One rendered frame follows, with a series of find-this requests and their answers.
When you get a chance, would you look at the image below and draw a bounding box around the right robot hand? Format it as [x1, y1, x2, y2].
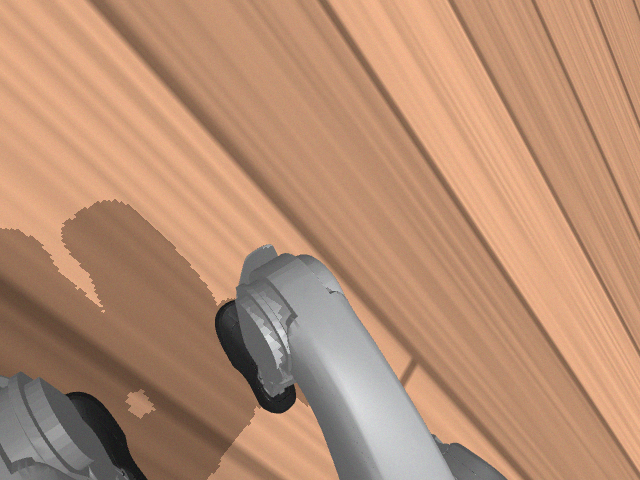
[431, 434, 508, 480]

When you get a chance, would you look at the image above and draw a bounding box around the right robot foot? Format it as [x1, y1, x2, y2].
[215, 300, 296, 414]

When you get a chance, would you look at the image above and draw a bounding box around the left robot foot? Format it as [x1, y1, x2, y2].
[65, 392, 148, 480]

